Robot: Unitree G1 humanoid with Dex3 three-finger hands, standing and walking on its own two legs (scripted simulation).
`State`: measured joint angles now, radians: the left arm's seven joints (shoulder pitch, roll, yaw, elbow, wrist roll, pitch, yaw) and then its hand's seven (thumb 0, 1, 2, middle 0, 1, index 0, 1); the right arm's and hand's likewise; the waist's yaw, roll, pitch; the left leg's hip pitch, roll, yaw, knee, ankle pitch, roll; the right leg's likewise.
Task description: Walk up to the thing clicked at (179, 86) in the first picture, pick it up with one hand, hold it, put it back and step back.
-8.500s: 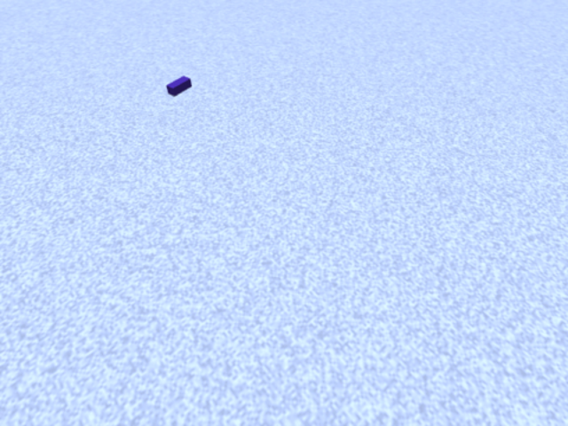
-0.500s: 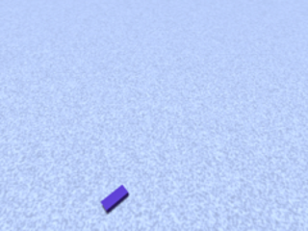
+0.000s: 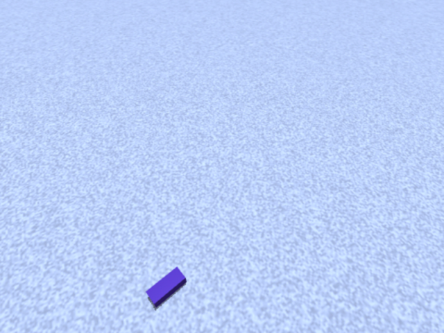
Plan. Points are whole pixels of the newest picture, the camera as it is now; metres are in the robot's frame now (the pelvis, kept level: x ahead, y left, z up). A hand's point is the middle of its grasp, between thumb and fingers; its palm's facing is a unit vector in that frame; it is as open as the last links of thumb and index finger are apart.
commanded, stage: stand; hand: left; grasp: from above
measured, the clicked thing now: (166, 286) +0.44 +0.23 -0.76
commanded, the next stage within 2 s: rise first in 1.14 s
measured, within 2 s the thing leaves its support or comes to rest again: neither
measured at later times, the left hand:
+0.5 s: hand out of the picture +0.07 +0.26 -0.16, palm faces -0.01 -0.94 -0.34, open 7.4 cm
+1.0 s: hand out of the picture +0.07 +0.26 -0.16, palm faces -0.01 -0.94 -0.34, open 7.4 cm
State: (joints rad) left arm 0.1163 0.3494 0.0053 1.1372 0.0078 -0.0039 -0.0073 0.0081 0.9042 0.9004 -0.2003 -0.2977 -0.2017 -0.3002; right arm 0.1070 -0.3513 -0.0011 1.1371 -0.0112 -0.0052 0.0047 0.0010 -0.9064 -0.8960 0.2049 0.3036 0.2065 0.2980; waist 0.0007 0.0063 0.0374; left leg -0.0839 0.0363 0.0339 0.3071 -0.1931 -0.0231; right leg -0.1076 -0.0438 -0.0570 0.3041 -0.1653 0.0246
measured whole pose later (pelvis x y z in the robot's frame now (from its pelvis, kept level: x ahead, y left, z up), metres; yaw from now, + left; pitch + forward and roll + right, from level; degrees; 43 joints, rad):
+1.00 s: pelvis +0.00 +0.00 +0.00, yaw +0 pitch -2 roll +0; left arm 0.12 0.35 0.01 1.13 0.01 0.00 -0.01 0.01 0.90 0.90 -0.20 -0.30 -0.20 -0.30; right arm 0.12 -0.35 0.00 1.13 -0.01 -0.01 0.00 0.00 -0.91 -0.90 0.21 0.30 0.21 0.30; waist 0.00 0.01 0.04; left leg -0.08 0.03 0.03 0.31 -0.20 -0.02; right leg -0.10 -0.05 -0.06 0.31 -0.17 0.03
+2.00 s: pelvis -0.02 +0.01 -0.09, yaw +0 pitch +17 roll -2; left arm 0.17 0.28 0.15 0.58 0.26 0.25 0.10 0.00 -0.54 0.97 -0.10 -1.02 -0.09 -1.03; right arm 0.20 -0.23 -0.03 0.60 0.00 -0.13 -0.03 0.01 -0.87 -0.89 0.20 0.30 0.21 0.30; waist -0.02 0.01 -0.10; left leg -0.86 0.06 0.00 1.09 -0.52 -0.01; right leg -0.86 -0.05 -0.05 1.04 -0.47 0.03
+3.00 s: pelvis -0.11 +0.01 -0.39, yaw -3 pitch +35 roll -4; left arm -0.84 0.52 0.22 1.45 0.87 0.21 0.60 0.00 -0.45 0.96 -0.21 -0.94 -0.20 -0.95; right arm 0.12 -0.24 0.00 0.87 -0.13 -0.21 0.11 0.00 -0.90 -0.89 0.20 0.30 0.21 0.30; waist -0.18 0.03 -0.14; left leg -2.12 0.05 -0.08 2.20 -0.68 -0.01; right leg -2.12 -0.05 -0.02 2.11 -0.60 0.03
